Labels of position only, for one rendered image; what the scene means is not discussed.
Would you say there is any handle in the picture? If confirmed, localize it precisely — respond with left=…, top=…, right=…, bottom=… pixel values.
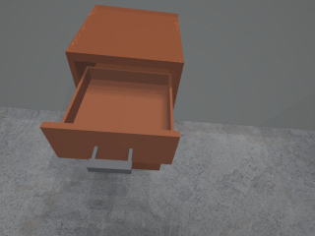
left=87, top=146, right=133, bottom=174

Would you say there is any cabinet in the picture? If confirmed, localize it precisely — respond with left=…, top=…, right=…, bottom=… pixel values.
left=65, top=4, right=184, bottom=171

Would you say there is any drawer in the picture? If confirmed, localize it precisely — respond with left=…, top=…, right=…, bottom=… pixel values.
left=39, top=66, right=180, bottom=165

